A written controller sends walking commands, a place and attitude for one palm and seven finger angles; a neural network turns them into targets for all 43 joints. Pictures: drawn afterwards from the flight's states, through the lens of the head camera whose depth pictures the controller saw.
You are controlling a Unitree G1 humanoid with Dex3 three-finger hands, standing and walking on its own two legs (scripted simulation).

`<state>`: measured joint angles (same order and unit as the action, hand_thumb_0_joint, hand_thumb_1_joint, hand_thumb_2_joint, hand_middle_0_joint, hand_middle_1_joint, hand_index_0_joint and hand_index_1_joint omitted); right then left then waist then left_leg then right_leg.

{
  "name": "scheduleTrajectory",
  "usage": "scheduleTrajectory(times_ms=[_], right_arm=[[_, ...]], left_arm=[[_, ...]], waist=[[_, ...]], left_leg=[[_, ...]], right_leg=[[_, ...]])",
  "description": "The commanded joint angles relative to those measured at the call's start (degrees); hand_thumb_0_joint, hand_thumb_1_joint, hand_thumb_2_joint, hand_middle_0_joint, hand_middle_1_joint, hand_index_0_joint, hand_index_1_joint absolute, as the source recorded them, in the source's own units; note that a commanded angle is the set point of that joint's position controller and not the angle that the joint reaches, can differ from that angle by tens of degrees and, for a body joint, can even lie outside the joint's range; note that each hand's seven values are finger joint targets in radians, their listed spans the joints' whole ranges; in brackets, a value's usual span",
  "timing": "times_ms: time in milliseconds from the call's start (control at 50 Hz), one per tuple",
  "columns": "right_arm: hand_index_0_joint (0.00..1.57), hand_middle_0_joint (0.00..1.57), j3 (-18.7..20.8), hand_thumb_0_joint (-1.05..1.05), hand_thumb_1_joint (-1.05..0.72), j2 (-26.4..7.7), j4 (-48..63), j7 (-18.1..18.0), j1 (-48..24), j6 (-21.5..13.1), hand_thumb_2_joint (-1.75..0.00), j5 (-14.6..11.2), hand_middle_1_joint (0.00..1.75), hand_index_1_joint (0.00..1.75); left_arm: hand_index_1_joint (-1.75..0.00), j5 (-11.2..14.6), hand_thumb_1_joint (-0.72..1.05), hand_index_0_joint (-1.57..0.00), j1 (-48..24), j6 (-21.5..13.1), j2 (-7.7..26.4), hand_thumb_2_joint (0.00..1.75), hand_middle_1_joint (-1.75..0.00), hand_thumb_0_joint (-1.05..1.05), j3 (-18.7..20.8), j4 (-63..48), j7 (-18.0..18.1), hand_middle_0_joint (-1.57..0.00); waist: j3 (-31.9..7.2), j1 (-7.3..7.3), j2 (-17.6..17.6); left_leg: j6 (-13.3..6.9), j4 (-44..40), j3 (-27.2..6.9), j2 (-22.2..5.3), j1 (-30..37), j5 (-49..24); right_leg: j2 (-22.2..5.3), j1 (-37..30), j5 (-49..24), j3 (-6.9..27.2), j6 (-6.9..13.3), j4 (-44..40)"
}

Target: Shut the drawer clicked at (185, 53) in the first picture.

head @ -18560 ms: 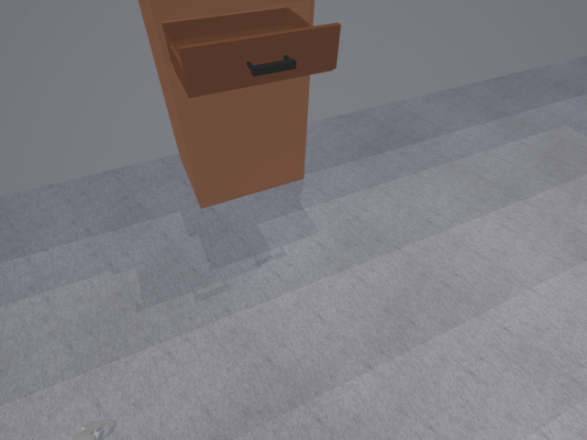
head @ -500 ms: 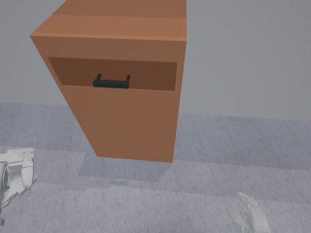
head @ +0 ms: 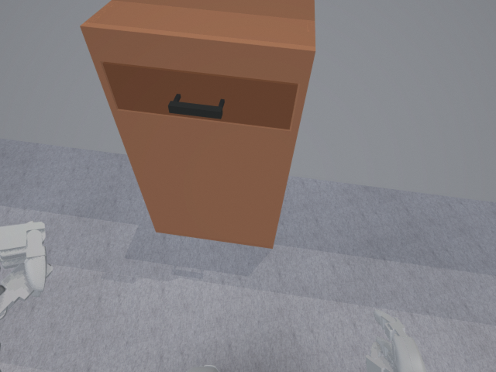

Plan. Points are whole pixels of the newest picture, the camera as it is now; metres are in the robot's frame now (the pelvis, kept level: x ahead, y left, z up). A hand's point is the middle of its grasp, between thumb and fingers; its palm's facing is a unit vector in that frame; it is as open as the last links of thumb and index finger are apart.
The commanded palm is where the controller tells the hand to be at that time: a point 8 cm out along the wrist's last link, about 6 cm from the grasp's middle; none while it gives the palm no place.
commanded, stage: step back with the hand held close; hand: left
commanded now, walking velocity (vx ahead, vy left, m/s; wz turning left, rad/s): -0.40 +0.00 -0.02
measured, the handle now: (197, 105) +0.73 +0.19 +0.00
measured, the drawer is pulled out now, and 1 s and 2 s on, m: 0.00 0.00 0.00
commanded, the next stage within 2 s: stop stepping back and stand still in 0.58 s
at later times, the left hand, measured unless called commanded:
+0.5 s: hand out of the picture +0.13 +0.25 +0.17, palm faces +0.37 -0.81 -0.46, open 3.3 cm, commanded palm +0.05 +0.29 +0.19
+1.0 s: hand out of the picture -0.01 +0.20 +0.19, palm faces +0.35 -0.83 -0.43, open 3.3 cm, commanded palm -0.05 +0.25 +0.19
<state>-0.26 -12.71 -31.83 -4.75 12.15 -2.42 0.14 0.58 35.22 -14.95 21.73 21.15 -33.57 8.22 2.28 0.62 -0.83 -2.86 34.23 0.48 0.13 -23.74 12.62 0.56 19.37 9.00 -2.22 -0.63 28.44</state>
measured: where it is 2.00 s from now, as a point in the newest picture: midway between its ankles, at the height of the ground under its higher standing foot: outside the picture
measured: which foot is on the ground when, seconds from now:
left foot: down 0.00-0.30, up 0.32-0.42, down 0.44-0.84, up 0.86-1.00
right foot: down 0.00-0.48, up 0.50-0.82, down 0.84-1.00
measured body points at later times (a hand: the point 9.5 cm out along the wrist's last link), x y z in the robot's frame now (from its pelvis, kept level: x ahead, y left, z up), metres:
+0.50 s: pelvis -0.06 +0.00 +0.00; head -0.03 +0.04 +0.45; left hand +0.10 +0.29 +0.20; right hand +0.14 -0.22 -0.07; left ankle -0.04 +0.09 -0.73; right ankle -0.02 -0.13 -0.72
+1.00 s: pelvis -0.19 -0.03 +0.01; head -0.21 -0.02 +0.46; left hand -0.04 +0.25 +0.21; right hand -0.08 -0.29 -0.08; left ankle -0.17 +0.10 -0.68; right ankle -0.24 -0.12 -0.73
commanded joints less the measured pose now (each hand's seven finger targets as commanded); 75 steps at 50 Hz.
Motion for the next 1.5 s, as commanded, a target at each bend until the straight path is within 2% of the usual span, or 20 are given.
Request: scheduleTrajectory(times_ms=[0, 120, 200, 260, 380, 480, 600, 740, 780, 820, 840, 1020, 1080, 1180, 1220, 1260, 1280, 1440, 1460, 1480], right_arm=[[0.2, 0.2, 3.2, 0.0, -0.9, -7.5, 8.1, -0.5, -4.9, -4.3, -0.9, 0.5, 0.3, 0.3], [0.2, 0.2, 4.0, 0.0, -0.9, -8.2, 8.4, -0.8, -6.9, -5.2, -0.9, 0.5, 0.3, 0.3], [0.2, 0.2, 4.2, 0.0, -0.9, -7.1, 8.2, 0.1, -6.1, -5.6, -0.9, 0.4, 0.3, 0.3], [0.2, 0.2, 3.3, 0.0, -0.9, -4.4, 6.6, 1.1, -5.2, -5.3, -0.9, 0.3, 0.3, 0.3], [0.2, 0.2, 3.2, 0.0, -0.9, -3.8, 5.7, -0.2, -6.8, -2.9, -0.9, 0.3, 0.3, 0.3], [0.2, 0.2, 4.2, 0.0, -0.9, -5.1, 5.9, 0.4, -4.9, -4.9, -0.9, 0.9, 0.3, 0.3], [0.2, 0.2, 4.3, 0.0, -0.9, -6.0, 5.5, 2.9, -4.5, -6.7, -0.9, 0.6, 0.3, 0.3], [0.2, 0.2, 2.9, 0.0, -0.9, -5.5, 8.0, 1.9, -6.3, -5.6, -0.9, 0.6, 0.3, 0.3], [0.2, 0.2, 2.9, 0.0, -0.9, -4.9, 8.5, 1.6, -6.3, -4.6, -0.9, 0.2, 0.3, 0.3], [0.2, 0.2, 2.5, 0.0, -0.9, -4.7, 7.0, 1.5, -6.0, -3.6, -0.9, 0.5, 0.3, 0.3], [0.2, 0.2, 2.1, 0.0, -0.9, -5.2, 6.0, 1.3, -6.3, -3.8, -0.9, 1.0, 0.3, 0.3], [0.2, 0.2, 2.8, 0.0, -0.9, -5.9, 2.7, -2.0, -3.8, -8.0, -0.9, -0.4, 0.3, 0.3], [0.2, 0.2, 3.2, 0.0, -0.9, -7.8, 4.2, -1.8, -1.8, -8.9, -0.9, -0.3, 0.3, 0.3], [0.2, 0.2, 2.4, 0.0, -0.9, -6.6, 3.0, 0.2, -2.7, -10.1, -0.9, 0.2, 0.3, 0.3], [0.2, 0.2, 2.9, 0.0, -0.9, -6.8, 3.3, 0.6, -2.8, -9.7, -0.9, -0.3, 0.3, 0.3], [0.2, 0.2, 3.7, 0.0, -0.9, -5.5, 4.0, 1.2, -2.8, -8.5, -0.9, -0.7, 0.3, 0.3], [0.2, 0.2, 4.4, 0.0, -0.9, -5.9, 4.0, 1.2, -2.9, -7.7, -0.9, -0.9, 0.3, 0.3], [0.2, 0.2, 1.6, 0.0, -0.9, -4.1, 3.8, -0.1, -5.0, -7.0, -0.9, 0.2, 0.3, 0.3], [0.2, 0.2, 3.8, 0.0, -0.9, -10.7, -10.1, 7.0, -0.2, -6.9, -0.9, 0.8, 0.3, 0.3], [0.2, 0.2, 3.5, 0.0, -0.9, -8.6, -7.2, 6.4, 2.0, -3.0, -0.9, 0.3, 0.3, 0.3]], left_arm=[[-1.6, 0.6, 0.9, -1.4, -2.5, -4.5, 9.9, 0.9, -1.6, 0.0, 6.9, -12.9, 2.0, -1.4], [-1.6, -0.9, 0.9, -1.4, -1.5, -5.3, 9.7, 0.9, -1.6, 0.0, 9.8, -9.2, 1.3, -1.4], [-1.6, 0.5, 0.9, -1.4, 1.3, -5.8, 9.8, 0.9, -1.6, 0.0, 9.6, -10.2, 0.1, -1.4], [-1.6, 2.5, 0.9, -1.4, 0.9, -6.7, 11.7, 0.9, -1.6, 0.0, 9.3, -13.0, 0.3, -1.4], [-1.6, 1.7, 0.9, -1.4, -0.7, -3.7, 11.9, 0.9, -1.6, 0.0, 8.5, -12.2, 1.1, -1.4], [-1.6, 2.0, 0.9, -1.4, -0.5, -4.6, 11.3, 0.9, -1.6, 0.0, 7.7, -11.6, -0.1, -1.4], [-1.6, 2.8, 0.9, -1.4, 1.2, -1.8, 8.6, 0.9, -1.6, 0.0, 5.1, -16.4, -0.9, -1.4], [-1.6, 3.5, 0.9, -1.4, 4.0, 1.1, 9.6, 0.9, -1.6, 0.0, 7.1, -13.3, 0.9, -1.4], [-1.6, 3.1, 0.9, -1.4, 4.9, 1.6, 11.0, 0.9, -1.6, 0.0, 7.5, -14.0, 0.9, -1.4], [-1.6, 3.3, 0.9, -1.4, 4.5, 1.2, 14.4, 0.9, -1.6, 0.0, 9.7, -16.3, 1.4, -1.4], [-1.6, 3.6, 0.9, -1.4, 0.9, 0.7, 14.6, 0.9, -1.6, 0.0, 9.5, -18.9, 1.9, -1.4], [-1.6, 0.8, 0.9, -1.4, -3.6, 0.2, 7.4, 0.9, -1.6, 0.0, 3.6, -3.6, 2.4, -1.4], [-1.6, 0.6, 0.9, -1.4, -5.1, -1.9, 10.0, 0.9, -1.6, 0.0, 5.9, -11.3, 2.5, -1.4], [-1.6, 0.3, 0.9, -1.4, -3.0, -2.0, 9.5, 0.9, -1.6, 0.0, 6.3, -12.8, 1.7, -1.4], [-1.6, 0.4, 0.9, -1.4, -0.3, -1.8, 9.9, 0.9, -1.6, 0.0, 7.2, -10.5, 1.7, -1.4], [-1.6, 1.2, 0.9, -1.4, 1.5, -1.6, 10.1, 0.9, -1.6, 0.0, 7.8, -7.3, 1.6, -1.4], [-1.6, 1.6, 0.9, -1.4, 1.4, -1.7, 9.6, 0.9, -1.6, 0.0, 7.6, -6.2, 1.5, -1.4], [-1.6, 1.3, 0.9, -1.4, -3.6, -2.3, 7.3, 0.9, -1.6, 0.0, 4.8, -7.0, 1.8, -1.4], [-1.6, -4.4, 0.9, -1.4, -8.8, 9.5, -2.3, 0.9, -1.6, 0.0, -14.4, 38.0, -6.4, -1.4], [-1.56, -2.5, 0.9, -1.36, -5.2, 13.8, -5.4, 0.9, -1.56, 0.0, -14.4, 38.8, -7.4, -1.36]], waist=[[-5.0, -1.59, -2.8], [-5.7, -0.14, -12.3], [-4.6, -0.45, -4.0], [-9.2, -1.73, 3.8], [-10.3, -1.9, 7.0], [-15.6, -0.36, -13.2], [-12.2, -0.63, -8.7], [-8.9, -0.39, -15.6], [-9.0, -0.24, -7.3], [-7.1, 0.36, 11.1], [-5.2, -0.06, 9.5], [-0.2, -1.21, 4.3], [-5.2, -1.23, -8.7], [-0.6, -0.99, -10.4], [-2.2, -0.63, -3.2], [-1.9, -0.93, 13.7], [-0.2, -0.66, 13.8], [-3.1, -1.18, 4.7], [-2.4, -5.13, -3.3], [-6.3, -3.11, -10.8]], left_leg=[[-1.0, -10.8, -7.9, -4.9, -3.4, 16.0], [-5.8, -25.1, -17.0, -14.8, -26.4, 30.4], [-3.4, -15.7, -11.5, -9.9, -17.8, 21.4], [2.4, 0.1, -1.4, -1.9, 4.3, 2.9], [2.9, 1.4, -1.9, -0.9, 4.4, 2.1], [-2.9, -12.1, -12.1, -18.6, 19.5, -56.2], [-4.6, -16.6, -6.6, -17.9, 16.7, -35.6], [0.1, -28.6, -3.6, -10.9, 0.3, 21.8], [3.7, -17.3, 3.1, -3.3, 1.2, 19.5], [4.2, 16.2, 1.0, 1.5, 4.4, 8.9], [3.8, 23.6, -1.2, -0.1, -3.0, 7.1], [0.3, -10.4, 4.4, -1.9, 10.0, 7.5], [-4.7, -13.5, -10.7, -11.4, 17.6, -5.7], [-4.8, -14.9, -9.4, -13.9, 6.4, -6.1], [-1.5, -6.6, -1.8, -8.3, 0.5, 1.0], [2.1, 13.5, 3.7, 0.2, -6.9, 13.5], [2.3, 23.4, 1.0, -0.4, -9.5, 14.3], [1.4, -6.4, 4.6, -1.6, 12.8, -0.8], [0.1, 0.3, -3.1, -6.9, 12.9, -19.8], [-3.6, -3.9, -10.9, -12.2, 11.8, -24.9]], right_leg=[[-3.3, -2.7, 12.4, 7.5, 1.4, -5.5], [4.2, -24.2, 3.5, 3.8, -0.8, 16.8], [1.8, -15.3, 4.4, 8.2, 1.4, 5.3], [-10.0, 2.7, -6.2, 20.2, 5.3, -8.5], [-11.9, -3.1, -34.0, 15.9, 5.8, -3.8], [2.7, 5.0, 17.4, 5.7, 0.0, 20.1], [2.3, 5.8, 16.9, 2.7, -1.1, 25.3], [4.1, -14.0, 19.3, -5.9, 1.3, 2.9], [0.9, -15.1, 17.8, -3.6, 2.8, -11.9], [-20.8, 5.7, 24.7, 21.1, 10.2, -25.0], [-23.8, 3.5, 14.7, 20.4, 12.8, -22.8], [-11.6, 0.7, 22.5, 7.8, 6.0, -10.2], [-2.8, 1.8, 6.1, 1.5, 1.2, 8.6], [-1.2, -3.8, 15.0, -2.8, 0.7, 5.6], [-2.8, -12.5, 7.8, 1.2, 2.0, -3.6], [-16.8, -10.1, 15.8, 25.3, 9.0, -14.8], [-19.7, -8.9, 15.2, 27.9, 10.7, -17.4], [-10.7, -1.4, 7.6, 6.4, 5.7, -8.5], [-11.4, 8.0, -9.2, -1.2, 2.5, 9.3], [-4.6, 7.0, 4.3, 0.1, 0.1, 16.6]])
